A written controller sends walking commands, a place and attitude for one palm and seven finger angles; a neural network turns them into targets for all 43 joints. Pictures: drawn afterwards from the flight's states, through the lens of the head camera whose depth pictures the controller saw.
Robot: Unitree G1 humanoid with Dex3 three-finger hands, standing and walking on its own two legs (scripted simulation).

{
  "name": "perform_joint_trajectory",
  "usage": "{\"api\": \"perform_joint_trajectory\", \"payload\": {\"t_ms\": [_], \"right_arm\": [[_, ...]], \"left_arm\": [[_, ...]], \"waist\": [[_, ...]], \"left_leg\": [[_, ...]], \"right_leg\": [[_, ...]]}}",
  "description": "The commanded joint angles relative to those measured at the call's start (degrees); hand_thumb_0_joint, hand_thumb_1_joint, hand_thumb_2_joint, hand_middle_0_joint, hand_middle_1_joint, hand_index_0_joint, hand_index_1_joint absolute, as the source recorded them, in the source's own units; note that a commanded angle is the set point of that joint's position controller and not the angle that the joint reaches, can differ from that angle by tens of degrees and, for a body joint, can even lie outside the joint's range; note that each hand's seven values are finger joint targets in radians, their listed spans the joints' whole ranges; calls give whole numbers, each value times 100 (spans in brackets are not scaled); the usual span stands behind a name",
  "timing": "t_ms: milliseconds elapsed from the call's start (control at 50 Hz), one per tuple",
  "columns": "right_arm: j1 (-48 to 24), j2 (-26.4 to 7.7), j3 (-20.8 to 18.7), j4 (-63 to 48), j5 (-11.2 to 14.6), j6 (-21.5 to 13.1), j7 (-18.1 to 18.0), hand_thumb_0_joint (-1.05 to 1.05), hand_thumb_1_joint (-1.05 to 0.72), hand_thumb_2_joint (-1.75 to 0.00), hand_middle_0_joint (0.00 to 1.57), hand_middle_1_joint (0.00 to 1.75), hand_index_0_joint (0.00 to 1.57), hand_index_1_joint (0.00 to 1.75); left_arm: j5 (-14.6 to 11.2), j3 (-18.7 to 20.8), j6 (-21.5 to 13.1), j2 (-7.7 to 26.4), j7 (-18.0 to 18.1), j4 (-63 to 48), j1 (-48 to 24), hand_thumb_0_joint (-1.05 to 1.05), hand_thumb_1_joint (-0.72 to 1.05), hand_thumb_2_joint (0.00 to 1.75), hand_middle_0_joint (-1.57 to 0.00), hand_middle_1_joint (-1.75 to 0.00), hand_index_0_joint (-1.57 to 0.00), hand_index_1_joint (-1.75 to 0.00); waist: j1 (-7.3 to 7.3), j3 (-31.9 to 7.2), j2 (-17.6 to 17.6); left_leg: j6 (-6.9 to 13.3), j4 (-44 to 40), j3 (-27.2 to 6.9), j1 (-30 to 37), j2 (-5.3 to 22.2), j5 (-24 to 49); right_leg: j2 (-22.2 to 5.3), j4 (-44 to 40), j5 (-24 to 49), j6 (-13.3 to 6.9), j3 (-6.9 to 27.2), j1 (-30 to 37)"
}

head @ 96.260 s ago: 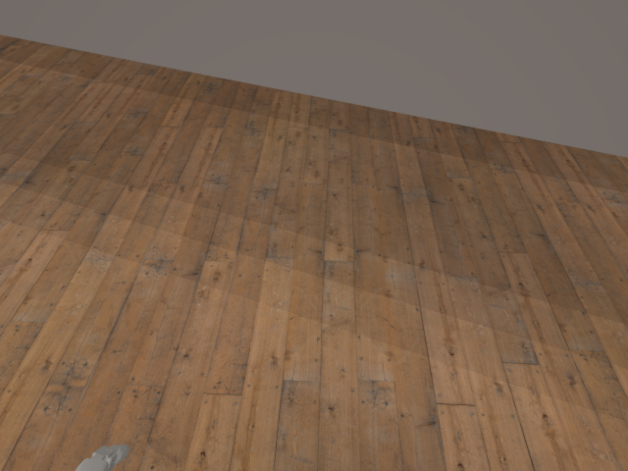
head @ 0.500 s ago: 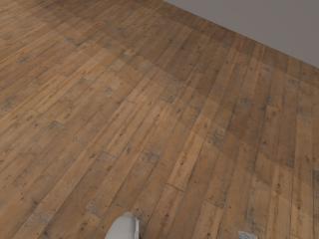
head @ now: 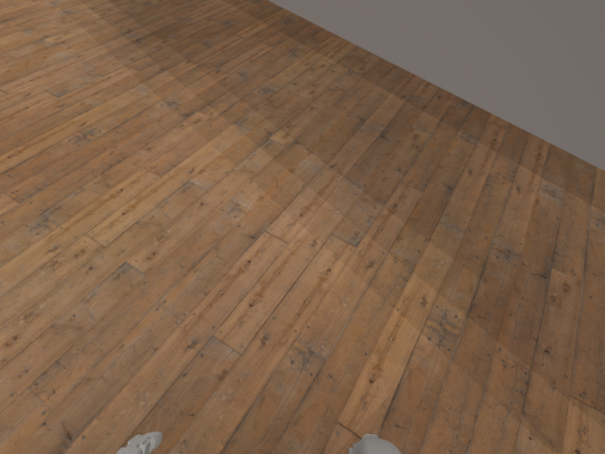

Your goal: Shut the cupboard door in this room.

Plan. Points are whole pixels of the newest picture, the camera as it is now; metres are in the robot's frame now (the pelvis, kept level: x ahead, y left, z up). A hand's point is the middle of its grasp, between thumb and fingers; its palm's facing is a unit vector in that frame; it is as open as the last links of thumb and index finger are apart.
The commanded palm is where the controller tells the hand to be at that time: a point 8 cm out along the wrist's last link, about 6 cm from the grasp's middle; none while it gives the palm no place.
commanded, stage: turn to face it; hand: left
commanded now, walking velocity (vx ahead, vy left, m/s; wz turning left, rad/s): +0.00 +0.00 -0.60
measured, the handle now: out of the picture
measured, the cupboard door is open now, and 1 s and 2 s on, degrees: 14 14 14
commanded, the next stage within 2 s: none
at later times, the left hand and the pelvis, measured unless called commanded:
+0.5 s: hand (201, 452) +0.15 +0.16 -0.18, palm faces -0.19 -0.96 -0.22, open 7.3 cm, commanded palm none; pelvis +0.07 -0.02 +0.00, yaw -16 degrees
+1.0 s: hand (250, 356) +0.30 +0.10 -0.16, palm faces -0.55 -0.79 -0.28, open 7.4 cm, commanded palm none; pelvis +0.08 -0.02 -0.02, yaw -36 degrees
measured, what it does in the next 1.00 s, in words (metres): steps on the spot, turning right: right foot, then left foot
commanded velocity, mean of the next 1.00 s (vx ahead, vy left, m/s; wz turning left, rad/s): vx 0.00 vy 0.00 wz -0.60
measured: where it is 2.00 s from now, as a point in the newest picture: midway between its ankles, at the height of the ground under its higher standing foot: outside the picture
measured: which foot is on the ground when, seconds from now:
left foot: down 0.00-0.18, up 0.20-0.56, down 0.58-1.00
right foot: up 0.00-0.14, down 0.16-0.58, up 0.60-0.98, down 1.00-1.00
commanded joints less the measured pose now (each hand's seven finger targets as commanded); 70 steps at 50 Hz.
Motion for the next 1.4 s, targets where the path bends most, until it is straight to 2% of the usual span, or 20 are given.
{"api": "perform_joint_trajectory", "payload": {"t_ms": [0,120,160,200,280,420,520,560,580,700,880,940,960,980,1020,1040,1120,1280,1340,1380], "right_arm": [[126,-908,-213,-225,-12,-13,-85,0,-90,-90,20,30,20,30],[74,-1042,-343,-233,36,100,-96,0,-90,-90,20,30,20,30],[-103,-607,-295,-521,106,88,-50,0,-90,-90,20,30,20,30],[-215,-656,-280,-570,94,209,-99,0,-90,-90,20,30,20,30],[-427,-594,-298,-608,74,272,-37,0,-90,-90,20,30,20,30],[-768,-624,-331,-917,96,283,-21,0,-90,-90,20,30,20,30],[-326,-832,-352,-887,144,170,-68,0,-90,-90,20,30,20,30],[-7,-1759,-485,-947,17,67,-104,0,-90,-90,20,30,20,30],[79,-1829,-485,-994,-22,124,-131,0,-90,-90,20,30,20,30],[-673,-1403,-339,-1270,-48,133,-127,0,-90,-90,20,30,20,30],[-290,-1632,-485,-1034,-40,163,-21,0,-90,-90,20,30,20,30],[-427,-1670,-527,-1022,15,187,27,0,-90,-90,20,30,20,30],[-421,-1408,-487,-1101,77,200,59,0,-90,-90,20,30,20,30],[-661,-943,-350,-1395,73,217,82,0,-90,-90,20,30,20,30],[-866,-1086,-346,-1432,82,340,19,0,-90,-90,20,30,20,30],[-789,-1072,-359,-1331,74,320,-14,0,-90,-90,20,30,20,30],[-490,-1078,-354,-1077,66,315,43,0,-90,-90,20,30,20,30],[-701,-925,-331,-1239,111,250,0,0,-90,-90,20,30,20,30],[-116,-974,-341,-1038,140,175,-48,0,-90,-90,20,30,20,30],[119,-1862,-479,-1063,17,90,-89,0,-90,-90,20,30,20,30]], "left_arm": [[26,39,78,205,-40,-232,187,0,90,90,-20,-30,-20,-30],[56,173,-12,350,-83,-197,785,0,90,90,-20,-30,-20,-30],[95,316,-159,1104,-3,-18,1410,0,90,90,-20,-30,-20,-30],[23,329,-125,956,125,-87,1173,0,90,90,-20,-30,-20,-30],[4,303,-135,730,140,-254,696,0,90,90,-20,-30,-20,-30],[74,378,-88,957,47,-274,711,0,90,90,-20,-30,-20,-30],[31,401,7,951,14,-424,305,0,90,90,-20,-30,-20,-30],[-72,275,38,482,-61,-625,523,0,90,90,-20,-30,-20,-30],[-12,294,52,700,-57,-662,354,0,90,90,-20,-30,-20,-30],[33,340,225,640,-244,-630,397,0,90,90,-20,-30,-20,-30],[36,233,178,530,-310,-886,-15,0,90,90,-20,-30,-20,-30],[38,276,89,734,-280,-728,550,0,90,90,-20,-30,-20,-30],[80,349,8,1209,-232,-616,941,0,90,90,-20,-30,-20,-30],[109,459,-53,1806,-133,-552,1087,0,90,90,-20,-30,-20,-30],[23,432,30,1704,-29,-583,992,0,90,90,-20,-30,-20,-30],[39,424,-1,1489,23,-650,631,0,90,90,-20,-30,-20,-30],[23,295,-50,1149,25,-775,165,0,90,90,-20,-30,-20,-30],[71,375,-12,1276,-5,-643,408,0,90,90,-20,-30,-20,-30],[10,358,41,1154,-2,-664,99,0,90,90,-20,-30,-20,-30],[-92,231,87,592,-89,-830,285,0,90,90,-20,-30,-20,-30]], "waist": [[21,61,765],[244,-311,404],[427,-638,-1494],[277,-635,-912],[101,-713,-229],[157,-629,-622],[-150,-656,-549],[-193,-890,2019],[-292,-780,1544],[111,-279,1129],[-106,-473,1422],[229,-716,1016],[431,-911,-137],[539,-651,-1863],[490,-329,-913],[314,-416,-1363],[43,-712,-710],[188,-595,-693],[-135,-707,-583],[-166,-812,1861]], "left_leg": [[481,-536,-654,-131,1902,2367],[16,906,-174,-80,1771,2029],[-707,3289,536,-2002,369,-2070],[-747,4371,-552,-2561,543,-2092],[-893,4153,-624,-2338,647,-1286],[-948,2745,-496,-1923,419,-1120],[-882,407,-494,98,353,88],[-32,-469,-2552,1134,2626,1569],[474,-400,-2691,656,3073,2008],[245,-337,-849,56,2133,1894],[208,20,-193,235,2350,1746],[-266,1068,251,-259,2096,1450],[-634,2091,580,-936,1648,322],[-946,3524,557,-2547,706,-2423],[-852,4592,-506,-2810,893,-2040],[-898,4670,-607,-3047,902,-1755],[-1033,4078,-484,-2272,807,-937],[-975,2116,-436,-1604,442,-1204],[-906,373,-412,-197,394,-48],[-103,-576,-2410,963,2521,1080]], "right_leg": [[119,-554,-277,-87,-194,532],[239,-2263,744,-296,-261,1846],[-1686,-2877,4614,-1384,2143,3297],[-1598,-2947,4327,-1798,2026,3251],[-1012,-2950,3601,-1520,1409,2752],[-721,-2862,3031,-1426,1668,2471],[-279,-2243,2029,-888,1733,1132],[909,-360,-2021,-242,447,-311],[672,792,-2529,-178,301,-167],[283,1575,-1362,60,-46,-214],[315,-624,-1137,-68,-614,676],[392,-2248,147,-260,-663,1978],[-363,-2994,939,-508,272,2753],[-1643,-3223,2835,-1138,2248,3080],[-1697,-3275,2424,-1568,1962,2445],[-1404,-3202,2266,-1510,2047,2592],[-819,-2939,2476,-1282,1122,2342],[-811,-2777,2375,-1439,1976,2139],[-432,-2275,1932,-959,1895,1368],[897,-508,-1634,-256,529,-259]]}}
